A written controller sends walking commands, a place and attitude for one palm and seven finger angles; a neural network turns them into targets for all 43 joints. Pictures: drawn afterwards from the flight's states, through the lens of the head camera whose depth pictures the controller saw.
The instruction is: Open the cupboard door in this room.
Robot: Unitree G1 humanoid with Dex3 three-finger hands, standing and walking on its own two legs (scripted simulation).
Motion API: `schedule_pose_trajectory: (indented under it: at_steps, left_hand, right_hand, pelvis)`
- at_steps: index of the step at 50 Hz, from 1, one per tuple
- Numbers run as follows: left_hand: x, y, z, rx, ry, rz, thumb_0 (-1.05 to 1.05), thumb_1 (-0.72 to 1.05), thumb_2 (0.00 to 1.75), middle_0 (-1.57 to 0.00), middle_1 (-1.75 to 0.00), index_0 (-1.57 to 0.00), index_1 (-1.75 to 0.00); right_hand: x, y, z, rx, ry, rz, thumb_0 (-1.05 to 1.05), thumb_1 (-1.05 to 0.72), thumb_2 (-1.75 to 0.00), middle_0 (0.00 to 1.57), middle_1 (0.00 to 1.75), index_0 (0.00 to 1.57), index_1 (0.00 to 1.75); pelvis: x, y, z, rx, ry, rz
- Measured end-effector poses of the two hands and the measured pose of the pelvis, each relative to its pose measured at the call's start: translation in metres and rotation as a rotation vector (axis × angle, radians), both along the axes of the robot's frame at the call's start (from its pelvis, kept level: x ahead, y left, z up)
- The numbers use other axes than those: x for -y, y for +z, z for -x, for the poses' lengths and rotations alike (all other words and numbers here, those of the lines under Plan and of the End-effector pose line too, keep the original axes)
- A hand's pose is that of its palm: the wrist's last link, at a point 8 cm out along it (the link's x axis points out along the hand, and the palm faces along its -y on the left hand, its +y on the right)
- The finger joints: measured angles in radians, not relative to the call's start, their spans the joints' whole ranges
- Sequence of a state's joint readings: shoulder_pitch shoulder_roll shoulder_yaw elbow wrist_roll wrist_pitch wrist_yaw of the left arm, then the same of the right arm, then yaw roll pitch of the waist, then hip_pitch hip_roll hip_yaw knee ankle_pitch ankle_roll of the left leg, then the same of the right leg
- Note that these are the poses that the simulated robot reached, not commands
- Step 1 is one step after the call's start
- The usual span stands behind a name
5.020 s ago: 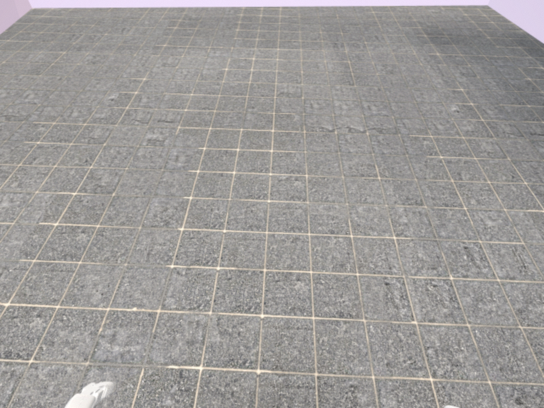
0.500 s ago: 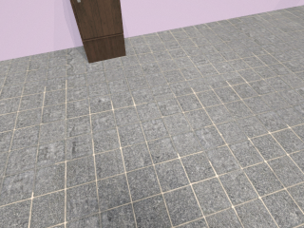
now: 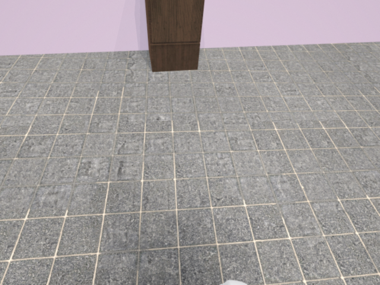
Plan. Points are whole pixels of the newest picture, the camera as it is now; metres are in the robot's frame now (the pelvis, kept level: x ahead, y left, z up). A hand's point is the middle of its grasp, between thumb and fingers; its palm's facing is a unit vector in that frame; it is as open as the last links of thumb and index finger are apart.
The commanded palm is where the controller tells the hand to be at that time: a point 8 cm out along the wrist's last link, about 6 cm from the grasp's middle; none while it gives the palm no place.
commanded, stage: stand and wait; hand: left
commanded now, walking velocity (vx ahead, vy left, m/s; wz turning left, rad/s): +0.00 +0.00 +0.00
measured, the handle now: out of the picture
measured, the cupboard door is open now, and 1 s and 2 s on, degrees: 0 0 0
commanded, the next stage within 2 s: turn or walk to find it in 0.10 s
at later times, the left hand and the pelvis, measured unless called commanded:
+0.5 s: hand out of the picture -0.03 +0.14 -0.17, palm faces +0.13 -0.98 -0.18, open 7.4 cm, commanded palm none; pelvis -0.02 -0.03 +0.00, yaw +5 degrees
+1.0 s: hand out of the picture -0.06 +0.17 -0.17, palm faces +0.11 -0.97 -0.22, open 7.4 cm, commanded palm none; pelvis -0.04 -0.01 +0.00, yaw +5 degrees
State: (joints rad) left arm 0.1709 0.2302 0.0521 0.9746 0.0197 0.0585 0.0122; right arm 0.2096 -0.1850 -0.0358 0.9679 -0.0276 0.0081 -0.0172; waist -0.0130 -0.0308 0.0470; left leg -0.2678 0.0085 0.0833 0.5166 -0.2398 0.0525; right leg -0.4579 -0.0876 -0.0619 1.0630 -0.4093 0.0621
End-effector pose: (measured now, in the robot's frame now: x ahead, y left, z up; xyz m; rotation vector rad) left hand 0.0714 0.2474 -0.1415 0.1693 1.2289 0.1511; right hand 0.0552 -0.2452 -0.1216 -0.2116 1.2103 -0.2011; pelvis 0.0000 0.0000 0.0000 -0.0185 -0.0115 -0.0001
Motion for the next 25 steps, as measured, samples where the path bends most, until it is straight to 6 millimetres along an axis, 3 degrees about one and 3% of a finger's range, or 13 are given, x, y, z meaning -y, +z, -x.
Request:
schedule_pose_trajectory:
  at_steps: [5, 12, 19, 25]
  left_hand:
    - [0.007, 0.009, 0.014, -0.016, 0.019, -0.020, 0.01, 0.91, 0.90, -0.20, -0.29, -0.20, -0.30]
    - [0.036, 0.011, 0.046, -0.046, 0.046, -0.045, 0.01, 0.91, 0.90, -0.20, -0.29, -0.20, -0.30]
    - [0.058, 0.012, 0.088, -0.107, 0.102, -0.008, 0.01, 0.91, 0.90, -0.20, -0.29, -0.20, -0.30]
    - [0.059, -0.003, 0.116, -0.156, 0.138, 0.042, 0.01, 0.91, 0.90, -0.20, -0.29, -0.21, -0.30]
  right_hand:
    - [-0.008, -0.009, 0.006, -0.021, 0.007, -0.054, 0.00, -0.91, -0.90, 0.20, 0.30, 0.20, 0.30]
    - [0.008, -0.034, 0.025, -0.086, -0.001, -0.117, 0.00, -0.92, -0.90, 0.21, 0.30, 0.21, 0.30]
    - [0.020, -0.028, 0.034, -0.152, 0.028, -0.107, 0.00, -0.92, -0.90, 0.20, 0.30, 0.20, 0.30]
    - [0.015, -0.025, 0.034, -0.159, 0.058, -0.057, 0.00, -0.91, -0.90, 0.20, 0.30, 0.20, 0.30]
  pelvis:
    - [0.006, 0.003, 0.001, 0.004, 0.012, -0.015]
    - [0.026, -0.004, 0.007, 0.014, 0.038, -0.033]
    - [0.034, 0.003, 0.013, 0.008, 0.069, -0.036]
    - [0.025, -0.001, 0.020, 0.003, 0.088, -0.009]
